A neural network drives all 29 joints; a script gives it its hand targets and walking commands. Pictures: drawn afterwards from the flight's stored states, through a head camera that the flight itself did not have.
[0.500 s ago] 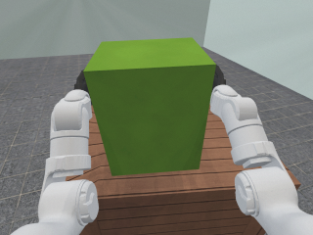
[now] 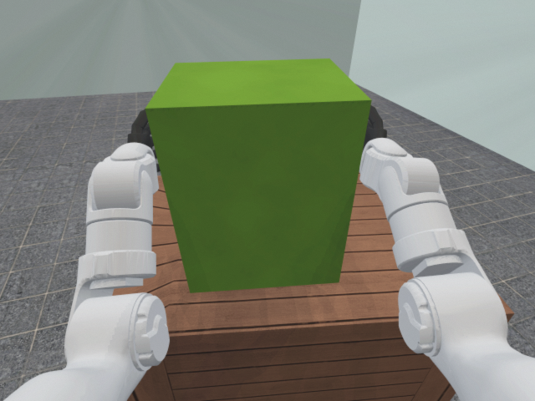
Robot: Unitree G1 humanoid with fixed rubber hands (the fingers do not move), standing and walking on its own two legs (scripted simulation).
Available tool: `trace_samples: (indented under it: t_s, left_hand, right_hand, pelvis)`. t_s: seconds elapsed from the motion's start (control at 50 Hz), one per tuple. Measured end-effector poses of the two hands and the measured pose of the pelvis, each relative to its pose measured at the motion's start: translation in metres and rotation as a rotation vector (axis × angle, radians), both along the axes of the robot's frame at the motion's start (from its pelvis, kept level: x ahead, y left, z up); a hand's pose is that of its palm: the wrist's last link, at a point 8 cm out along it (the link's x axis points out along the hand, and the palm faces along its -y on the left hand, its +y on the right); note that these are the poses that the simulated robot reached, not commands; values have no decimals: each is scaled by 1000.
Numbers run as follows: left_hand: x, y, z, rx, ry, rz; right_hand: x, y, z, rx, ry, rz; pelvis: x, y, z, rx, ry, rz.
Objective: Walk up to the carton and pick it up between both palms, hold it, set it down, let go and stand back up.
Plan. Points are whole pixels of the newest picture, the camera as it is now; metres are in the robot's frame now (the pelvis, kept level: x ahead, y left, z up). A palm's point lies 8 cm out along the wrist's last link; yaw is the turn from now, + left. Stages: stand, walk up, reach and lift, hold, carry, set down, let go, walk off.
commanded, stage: hold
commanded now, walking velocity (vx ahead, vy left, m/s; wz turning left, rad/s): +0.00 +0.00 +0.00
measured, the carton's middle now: (259, 176) +0.39 +0.01 +0.23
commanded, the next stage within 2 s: none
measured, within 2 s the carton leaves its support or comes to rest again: neither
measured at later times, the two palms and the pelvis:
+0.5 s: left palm (150, 157) +0.38 +0.16 +0.26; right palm (372, 152) +0.38 -0.16 +0.27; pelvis +0.01 -0.01 +0.00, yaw +0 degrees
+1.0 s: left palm (139, 161) +0.36 +0.17 +0.27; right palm (370, 157) +0.36 -0.15 +0.27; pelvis +0.00 +0.01 +0.00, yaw +0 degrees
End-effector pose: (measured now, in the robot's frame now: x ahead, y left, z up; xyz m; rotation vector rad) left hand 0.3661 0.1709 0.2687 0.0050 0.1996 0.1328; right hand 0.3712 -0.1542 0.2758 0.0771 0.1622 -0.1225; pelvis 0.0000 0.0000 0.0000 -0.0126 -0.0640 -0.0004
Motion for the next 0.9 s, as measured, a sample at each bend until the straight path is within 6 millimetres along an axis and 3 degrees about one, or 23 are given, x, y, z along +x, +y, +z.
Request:
trace_samples:
  t_s: [0.16,0.32,0.7,0.9]
  left_hand:
    - [12,-9,8,15,-7,-8]
    - [14,-12,0,7,-3,-12]
    - [3,-2,-6,5,-32,1]
    - [-7,3,-10,7,-10,-2]
  right_hand:
    - [7,-9,2,-23,-6,-6]
    - [9,-12,-3,-34,0,-6]
    - [2,-2,-6,-36,-28,7]
    - [-8,3,-9,-12,-5,-1]
  pelvis:
    - [3,-1,1,-1,14,-4]
    - [9,-4,1,-1,6,-3]
    - [13,-2,1,-5,-15,4]
    - [3,3,1,-5,-29,0]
